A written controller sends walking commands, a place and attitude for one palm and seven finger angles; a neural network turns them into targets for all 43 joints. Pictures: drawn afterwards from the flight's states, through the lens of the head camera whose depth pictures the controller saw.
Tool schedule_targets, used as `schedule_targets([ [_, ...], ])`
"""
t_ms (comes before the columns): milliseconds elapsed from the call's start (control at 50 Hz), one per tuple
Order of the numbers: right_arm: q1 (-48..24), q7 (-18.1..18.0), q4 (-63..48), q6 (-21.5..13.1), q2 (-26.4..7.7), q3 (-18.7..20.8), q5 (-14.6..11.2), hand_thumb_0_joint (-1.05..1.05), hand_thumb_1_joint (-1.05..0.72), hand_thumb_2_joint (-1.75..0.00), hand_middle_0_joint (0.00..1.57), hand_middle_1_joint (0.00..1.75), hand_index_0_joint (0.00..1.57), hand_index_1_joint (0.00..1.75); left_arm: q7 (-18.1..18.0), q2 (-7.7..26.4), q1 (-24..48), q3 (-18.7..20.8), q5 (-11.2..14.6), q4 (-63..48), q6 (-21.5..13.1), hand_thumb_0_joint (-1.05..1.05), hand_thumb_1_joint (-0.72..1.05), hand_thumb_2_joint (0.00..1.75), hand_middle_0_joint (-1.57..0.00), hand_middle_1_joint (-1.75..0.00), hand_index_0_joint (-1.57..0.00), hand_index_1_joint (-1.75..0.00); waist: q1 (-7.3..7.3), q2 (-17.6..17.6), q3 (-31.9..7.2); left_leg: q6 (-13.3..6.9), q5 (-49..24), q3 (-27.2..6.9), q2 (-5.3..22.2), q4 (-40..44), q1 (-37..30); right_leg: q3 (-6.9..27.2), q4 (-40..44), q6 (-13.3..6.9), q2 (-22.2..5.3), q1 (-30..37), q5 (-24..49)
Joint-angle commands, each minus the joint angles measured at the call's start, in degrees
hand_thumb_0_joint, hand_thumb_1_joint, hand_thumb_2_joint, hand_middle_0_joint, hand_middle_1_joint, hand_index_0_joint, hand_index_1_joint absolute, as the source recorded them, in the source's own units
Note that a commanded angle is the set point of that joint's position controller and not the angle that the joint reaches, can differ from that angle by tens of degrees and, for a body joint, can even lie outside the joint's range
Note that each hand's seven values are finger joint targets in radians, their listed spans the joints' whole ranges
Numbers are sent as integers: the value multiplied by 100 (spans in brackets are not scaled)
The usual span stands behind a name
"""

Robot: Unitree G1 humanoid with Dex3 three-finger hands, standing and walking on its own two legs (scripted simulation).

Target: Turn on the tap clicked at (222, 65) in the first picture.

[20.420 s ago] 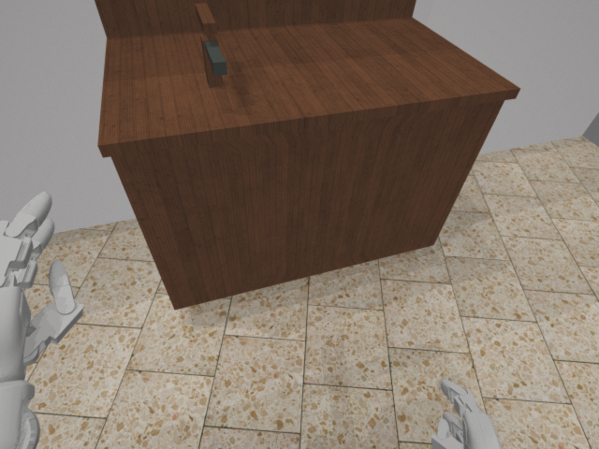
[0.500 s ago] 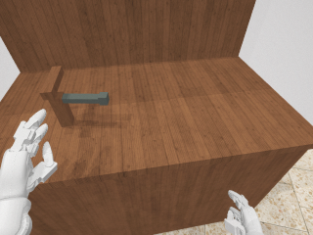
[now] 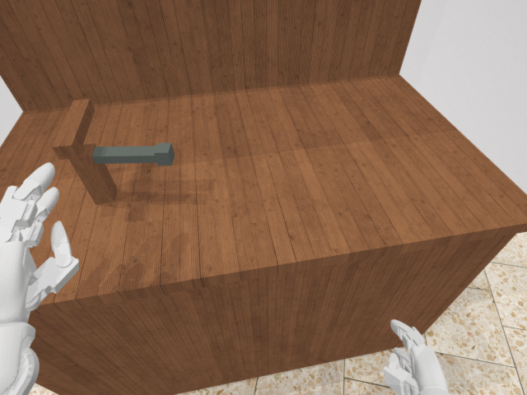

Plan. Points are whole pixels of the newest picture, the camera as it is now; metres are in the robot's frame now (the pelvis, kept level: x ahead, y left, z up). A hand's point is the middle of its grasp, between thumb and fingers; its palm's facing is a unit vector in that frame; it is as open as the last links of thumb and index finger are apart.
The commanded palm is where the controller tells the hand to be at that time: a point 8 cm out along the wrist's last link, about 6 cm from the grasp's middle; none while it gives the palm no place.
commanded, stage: step back with the hand held close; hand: left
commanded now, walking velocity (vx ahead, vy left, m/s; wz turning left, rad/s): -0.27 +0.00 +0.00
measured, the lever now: (164, 154) +0.45 +0.23 +0.13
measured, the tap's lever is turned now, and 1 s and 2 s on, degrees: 80 80 80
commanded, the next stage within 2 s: stop stepping back and stand still in 1.14 s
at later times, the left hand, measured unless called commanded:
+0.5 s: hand (30, 325) +0.14 +0.26 +0.15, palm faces +0.40 -0.82 -0.41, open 7.4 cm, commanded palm +0.10 +0.30 +0.17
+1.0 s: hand (12, 394) +0.08 +0.24 +0.16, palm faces +0.38 -0.86 -0.34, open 7.4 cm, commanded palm +0.03 +0.29 +0.17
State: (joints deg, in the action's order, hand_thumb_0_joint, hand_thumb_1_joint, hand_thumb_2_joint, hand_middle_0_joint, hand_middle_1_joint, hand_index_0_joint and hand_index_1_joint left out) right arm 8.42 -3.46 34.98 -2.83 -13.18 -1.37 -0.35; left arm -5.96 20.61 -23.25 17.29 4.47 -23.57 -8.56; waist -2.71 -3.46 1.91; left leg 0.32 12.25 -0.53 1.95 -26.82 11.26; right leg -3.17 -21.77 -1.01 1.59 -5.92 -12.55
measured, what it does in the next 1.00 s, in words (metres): walks backwards: right foot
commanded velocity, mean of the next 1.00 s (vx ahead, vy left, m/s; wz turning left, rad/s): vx -0.32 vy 0.00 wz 0.00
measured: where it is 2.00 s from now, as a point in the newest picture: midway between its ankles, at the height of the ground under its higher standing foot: outside the picture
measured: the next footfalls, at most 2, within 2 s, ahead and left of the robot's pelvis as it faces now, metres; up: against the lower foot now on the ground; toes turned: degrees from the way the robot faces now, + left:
right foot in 0.86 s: -0.07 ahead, -0.11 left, +0.00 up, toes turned +1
left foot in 1.12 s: -0.14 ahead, +0.15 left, +0.00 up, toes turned +5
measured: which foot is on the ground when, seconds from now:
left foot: down 0.00-0.88, up 0.90-1.00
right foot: down 0.00-0.70, up 0.72-0.84, down 0.86-1.00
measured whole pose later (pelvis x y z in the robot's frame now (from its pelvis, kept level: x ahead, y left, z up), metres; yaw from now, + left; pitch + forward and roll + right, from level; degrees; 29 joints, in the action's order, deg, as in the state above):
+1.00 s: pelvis -0.12 +0.01 -0.01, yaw +1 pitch +2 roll +0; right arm 10.5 -3.4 35.7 -3.3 -10.3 -1.2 -0.2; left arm -8.4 19.3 -28.9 17.1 3.0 -32.8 -11.1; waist -1.0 2.3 1.6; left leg 2.0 25.0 0.0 -1.3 -56.4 31.1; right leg 0.1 -29.4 -0.9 0.0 -17.3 -14.0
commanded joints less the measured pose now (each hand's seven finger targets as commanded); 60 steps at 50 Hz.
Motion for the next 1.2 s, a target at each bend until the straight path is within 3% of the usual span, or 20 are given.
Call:
schedule_targets([
  [0,-566,-41,-1159,-145,-571,280,-27,0,-90,-90,20,30,20,30,-36,745,-165,519,-20,-1067,-351,0,90,90,-20,-30,-20,-30,81,315,-902,-252,-1447,-181,273,-150,-416,626,97,11,-864,-560,2090],
  [120,-563,-101,-1426,-45,-628,331,-52,0,-90,-90,20,30,20,30,-154,1047,-486,786,-38,-1978,-356,0,90,90,-20,-30,-20,-30,67,277,-1284,-282,-1766,-423,467,-85,-108,510,-286,49,-710,-582,1563],
  [160,-620,-140,-1433,-53,-646,335,-51,0,-90,-90,20,30,20,30,-240,1366,-419,1045,-57,-2313,-387,0,90,90,-20,-30,-20,-30,63,46,-1271,-305,-1469,-543,531,72,54,514,-389,33,-667,-616,1236],
  [300,-467,-168,-1357,-205,-673,359,-44,0,-90,-90,20,30,20,30,-346,1023,-497,888,-90,-2151,-438,0,90,90,-20,-30,-20,-30,157,-611,-890,-362,723,-892,674,615,1012,412,-702,67,-382,-763,-87],
  [400,-383,-174,-1311,-289,-680,339,-38,0,-90,-90,20,30,20,30,-369,851,-393,772,-156,-1862,-422,0,90,90,-20,-30,-20,-30,185,-161,-595,-415,2165,-965,646,689,1656,514,-656,78,-369,-839,-700],
  [540,-254,-144,-1107,-340,-560,266,3,0,-90,-90,20,30,20,30,-505,1009,42,710,-157,-2190,-433,0,90,90,-20,-30,-20,-30,309,805,-733,-203,1264,-558,190,-998,758,1254,-2,-439,-1343,-2090,-728],
  [620,-317,-159,-1186,-358,-619,268,8,0,-90,-90,20,30,20,30,-564,1117,-164,933,-159,-2467,-478,0,90,90,-20,-30,-20,-30,273,-197,-890,-360,1479,-1154,586,186,1226,613,-968,-100,-694,-1554,-563],
  [660,-396,-160,-1264,-394,-715,314,11,0,-90,-90,20,30,20,30,-573,1196,-311,1127,-207,-2582,-513,0,90,90,-20,-30,-20,-30,232,-1151,-884,-533,2625,-1851,1110,1340,1934,309,-1896,107,-149,-892,-985],
  [700,-332,-133,-1184,-418,-656,347,74,0,-90,-90,20,30,20,30,-534,1056,-302,1131,-282,-2387,-536,0,90,90,-20,-30,-20,-30,231,-1237,-740,-721,3130,-2007,1459,1839,2831,325,-2913,169,71,-263,-1210],
  [820,-196,-21,-998,-501,-527,329,52,0,-90,-90,20,30,20,30,-379,819,-552,883,-119,-2020,-551,0,90,90,-20,-30,-20,-30,139,-423,-797,-317,1404,-1065,833,487,1061,375,-9,-35,-105,-921,-550],
  [840,-209,-1,-964,-471,-483,315,57,0,-90,-90,20,30,20,30,-349,808,-370,787,-151,-2067,-576,0,90,90,-20,-30,-20,-30,195,-21,-757,-157,1392,-654,530,-300,955,679,492,-234,-523,-1099,27],
  [880,-187,-40,-891,-477,-383,361,-70,0,-90,-90,20,30,20,30,-383,822,124,481,-124,-2222,-616,0,90,90,-20,-30,-20,-30,293,1756,-1009,214,1283,149,-300,-2988,806,2115,741,-950,-2216,-1695,1635],
  [940,-456,-48,-1067,-418,-212,223,15,0,-90,-90,20,30,20,30,-349,1019,-107,768,-146,-2106,-598,0,90,90,-20,-30,-20,-30,317,1311,-1008,217,1631,-224,-125,-3804,1739,1428,-144,-1014,-2078,-833,3906],
  [960,-558,-59,-1061,-324,-162,113,65,0,-90,-90,20,30,20,30,-364,1138,-20,872,-182,-2074,-632,0,90,90,-20,-30,-20,-30,316,910,-958,186,1630,-87,-90,-3240,1753,1242,-326,-880,-1953,-582,4364],
  [1020,-517,-135,-1080,-210,-227,178,34,0,-90,-90,20,30,20,30,-435,1087,-303,1020,-158,-2072,-701,0,90,90,-20,-30,-20,-30,326,1010,-1084,141,1240,120,-114,-1315,1418,1230,-866,-661,-1711,-111,4669],
  [1060,-325,-179,-1063,-179,-340,298,-36,0,-90,-90,20,30,20,30,-449,1060,-603,1008,-113,-2206,-698,0,90,90,-20,-30,-20,-30,421,693,-1346,114,-108,319,-15,358,671,1072,-1401,-447,-1584,20,4304],
  [1080,-204,-171,-1123,-175,-414,365,-51,0,-90,-90,20,30,20,30,-447,1083,-667,1081,-75,-2446,-723,0,90,90,-20,-30,-20,-30,390,413,-1497,8,-1612,155,389,759,-11,771,-1756,-197,-1182,-325,3164],
  [1100,-202,-141,-1202,-255,-545,476,-89,0,-90,-90,20,30,20,30,-435,1062,-614,1049,-39,-2706,-752,0,90,90,-20,-30,-20,-30,348,-572,-1508,-357,-4251,-705,1360,628,-949,425,-2323,129,-605,-1551,795],
  [1120,-182,-63,-1202,-339,-528,572,-115,0,-90,-90,20,30,20,30,-417,1046,-665,1068,-67,-2725,-794,0,90,90,-20,-30,-20,-30,296,-1106,-1474,-641,-6000,-943,1930,152,-1749,459,-2799,179,-209,-2687,-1616],
  [1180,-13,91,-946,-588,-488,525,14,0,-90,-90,20,30,20,30,-331,1075,-805,1207,-68,-2926,-782,0,90,90,-20,-30,-20,-30,331,-1190,-1300,-785,-5784,-796,1694,52,-1522,590,-3109,244,-111,-2849,-1924],
])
